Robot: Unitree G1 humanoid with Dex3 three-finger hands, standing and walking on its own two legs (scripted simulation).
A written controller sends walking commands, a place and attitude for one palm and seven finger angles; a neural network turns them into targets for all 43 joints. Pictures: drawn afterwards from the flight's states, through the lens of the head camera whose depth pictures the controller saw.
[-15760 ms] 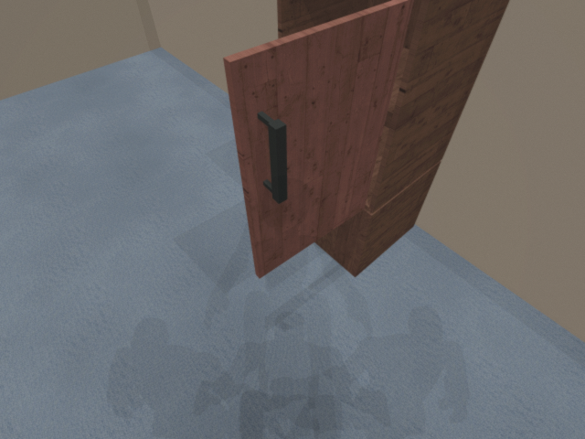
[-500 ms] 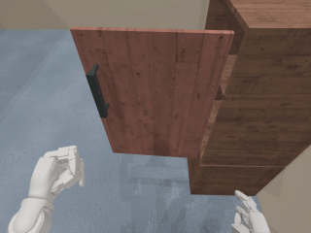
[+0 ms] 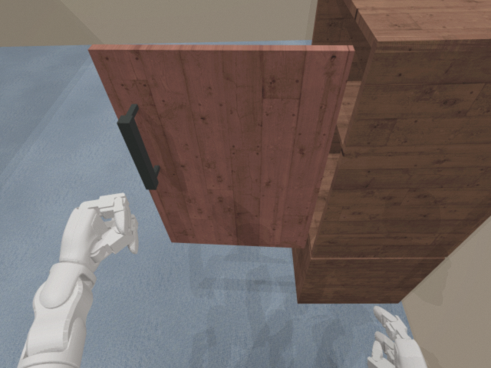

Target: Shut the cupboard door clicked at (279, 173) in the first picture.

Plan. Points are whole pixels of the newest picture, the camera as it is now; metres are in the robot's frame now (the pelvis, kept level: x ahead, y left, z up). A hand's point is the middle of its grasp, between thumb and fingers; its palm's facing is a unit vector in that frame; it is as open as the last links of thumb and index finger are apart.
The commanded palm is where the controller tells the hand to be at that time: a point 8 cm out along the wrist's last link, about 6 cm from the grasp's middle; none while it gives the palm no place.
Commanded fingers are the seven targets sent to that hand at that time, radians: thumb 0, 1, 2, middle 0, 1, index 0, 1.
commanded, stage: bring the fist close to the handle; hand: left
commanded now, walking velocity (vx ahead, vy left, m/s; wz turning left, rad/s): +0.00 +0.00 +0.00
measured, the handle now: (143, 149) +0.48 +0.23 +0.09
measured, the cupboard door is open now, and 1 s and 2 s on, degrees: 87 87 72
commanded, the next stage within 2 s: push the door shut along its arc in 1.00 s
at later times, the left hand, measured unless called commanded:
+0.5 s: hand (147, 188) +0.38 +0.19 +0.09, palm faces +0.01 -1.00 -0.04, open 3.1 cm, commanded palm +0.36 +0.24 +0.09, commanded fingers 0.00 0.90 0.90 -1.30 -1.50 -1.30 -1.50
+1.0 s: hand (145, 182) +0.40 +0.20 +0.09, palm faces +0.03 -1.00 -0.03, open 3.1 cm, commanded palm +0.37 +0.25 +0.09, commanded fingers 0.00 0.90 0.90 -1.30 -1.50 -1.30 -1.50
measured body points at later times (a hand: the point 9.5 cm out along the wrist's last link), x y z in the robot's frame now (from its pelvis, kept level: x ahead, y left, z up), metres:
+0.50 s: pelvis +0.00 +0.01 +0.00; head +0.04 +0.00 +0.45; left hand +0.37 +0.25 +0.09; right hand +0.13 -0.24 -0.10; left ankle +0.01 +0.13 -0.71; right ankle -0.01 -0.09 -0.71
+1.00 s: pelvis +0.00 +0.02 +0.00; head +0.04 +0.01 +0.45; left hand +0.39 +0.25 +0.09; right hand +0.09 -0.24 -0.11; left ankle +0.01 +0.13 -0.71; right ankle -0.01 -0.09 -0.71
